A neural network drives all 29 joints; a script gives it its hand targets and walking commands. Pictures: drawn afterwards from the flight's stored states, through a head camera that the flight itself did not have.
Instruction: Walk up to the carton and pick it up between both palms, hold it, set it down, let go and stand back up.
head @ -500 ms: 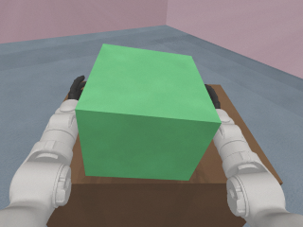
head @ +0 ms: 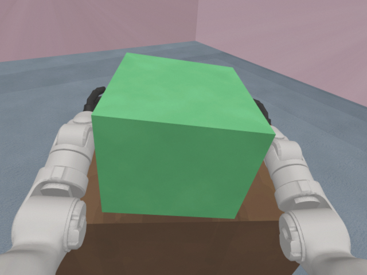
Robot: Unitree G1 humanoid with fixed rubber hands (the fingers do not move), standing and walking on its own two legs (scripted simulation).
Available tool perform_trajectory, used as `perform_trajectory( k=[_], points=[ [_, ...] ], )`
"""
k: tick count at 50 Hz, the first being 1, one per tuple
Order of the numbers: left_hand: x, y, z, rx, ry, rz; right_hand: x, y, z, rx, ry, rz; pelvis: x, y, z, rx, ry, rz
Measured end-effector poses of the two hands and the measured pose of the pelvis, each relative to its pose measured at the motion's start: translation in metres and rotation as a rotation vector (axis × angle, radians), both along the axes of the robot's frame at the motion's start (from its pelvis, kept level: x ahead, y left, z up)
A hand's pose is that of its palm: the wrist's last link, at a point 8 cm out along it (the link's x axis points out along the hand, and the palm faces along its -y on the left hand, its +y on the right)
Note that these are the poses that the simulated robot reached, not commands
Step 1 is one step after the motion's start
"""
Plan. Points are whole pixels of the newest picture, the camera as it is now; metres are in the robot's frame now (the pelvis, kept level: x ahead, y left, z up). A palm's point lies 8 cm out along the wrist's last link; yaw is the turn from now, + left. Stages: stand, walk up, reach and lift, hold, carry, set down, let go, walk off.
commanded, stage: reach and lift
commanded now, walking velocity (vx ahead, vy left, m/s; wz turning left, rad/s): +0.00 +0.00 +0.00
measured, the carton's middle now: (176, 129) +0.41 +0.02 +0.18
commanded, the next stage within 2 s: hold in 1.18 s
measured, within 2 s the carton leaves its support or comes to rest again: neither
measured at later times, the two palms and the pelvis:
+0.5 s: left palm (91, 114) +0.38 +0.20 +0.23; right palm (264, 127) +0.38 -0.17 +0.21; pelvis +0.00 +0.00 +0.00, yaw +0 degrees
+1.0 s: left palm (87, 110) +0.37 +0.20 +0.25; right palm (266, 122) +0.37 -0.17 +0.23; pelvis +0.00 +0.00 +0.00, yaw +0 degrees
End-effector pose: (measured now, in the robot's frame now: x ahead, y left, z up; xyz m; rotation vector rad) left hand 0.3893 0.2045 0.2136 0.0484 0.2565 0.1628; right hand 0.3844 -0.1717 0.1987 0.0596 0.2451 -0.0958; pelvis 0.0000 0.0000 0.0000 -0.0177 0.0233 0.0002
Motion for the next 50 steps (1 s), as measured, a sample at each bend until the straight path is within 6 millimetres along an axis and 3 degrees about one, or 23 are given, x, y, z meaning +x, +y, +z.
perform_trajectory(
  k=[50],
  points=[
    [-0.018, -0.002, 0.032, 0.020, -0.010, 0.011, -0.013, -0.001, 0.032, -0.004, -0.012, 0.015, -0.003, 0.000, 0.000, 0.000, -0.004, 0.002]
  ],
)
